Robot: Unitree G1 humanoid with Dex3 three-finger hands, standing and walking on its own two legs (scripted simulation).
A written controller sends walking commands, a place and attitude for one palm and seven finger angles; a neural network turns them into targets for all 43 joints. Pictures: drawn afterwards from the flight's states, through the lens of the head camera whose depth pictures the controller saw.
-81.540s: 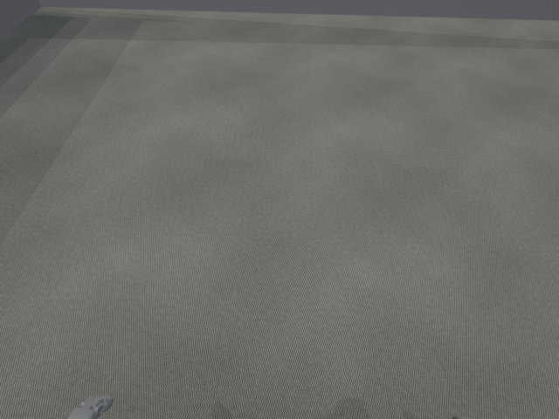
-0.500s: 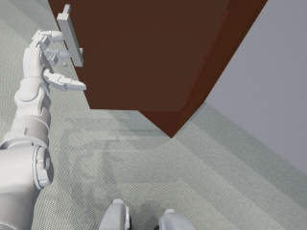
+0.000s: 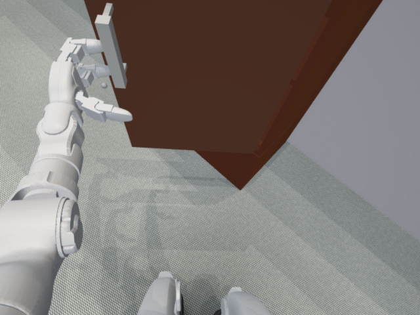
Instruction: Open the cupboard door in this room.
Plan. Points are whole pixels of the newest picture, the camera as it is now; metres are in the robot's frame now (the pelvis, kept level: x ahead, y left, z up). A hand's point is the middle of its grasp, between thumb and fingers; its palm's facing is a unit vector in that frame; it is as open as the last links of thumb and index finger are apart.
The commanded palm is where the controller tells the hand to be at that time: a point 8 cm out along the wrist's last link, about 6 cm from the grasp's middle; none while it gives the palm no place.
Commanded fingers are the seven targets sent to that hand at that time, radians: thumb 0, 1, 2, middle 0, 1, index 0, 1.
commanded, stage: move the hooked fingers beside the handle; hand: left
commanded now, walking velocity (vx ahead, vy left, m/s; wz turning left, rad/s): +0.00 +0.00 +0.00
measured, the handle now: (115, 48) +0.59 +0.18 +0.10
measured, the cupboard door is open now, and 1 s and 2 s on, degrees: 42 42 42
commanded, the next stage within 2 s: none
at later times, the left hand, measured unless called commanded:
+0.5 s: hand (104, 85) +0.51 +0.19 +0.09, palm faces +0.05 -1.00 -0.01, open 14.3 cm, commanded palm +0.49 +0.20 +0.09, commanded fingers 0.00 -0.50 0.30 -0.30 -1.20 -0.30 -1.20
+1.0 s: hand (102, 85) +0.51 +0.19 +0.09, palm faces +0.01 -1.00 -0.01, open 14.1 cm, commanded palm +0.49 +0.23 +0.09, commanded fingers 0.00 -0.50 0.30 -0.30 -1.20 -0.30 -1.20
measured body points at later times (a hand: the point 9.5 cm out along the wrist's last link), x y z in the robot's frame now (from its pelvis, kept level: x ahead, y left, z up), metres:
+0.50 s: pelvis +0.00 +0.00 +0.00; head +0.11 +0.04 +0.44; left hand +0.50 +0.24 +0.09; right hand +0.00 -0.26 -0.11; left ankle +0.05 +0.07 -0.66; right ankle -0.03 -0.11 -0.66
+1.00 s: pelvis +0.01 -0.01 +0.00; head +0.12 +0.01 +0.44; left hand +0.50 +0.25 +0.09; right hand +0.00 -0.28 -0.10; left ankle +0.05 +0.07 -0.66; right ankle -0.03 -0.11 -0.66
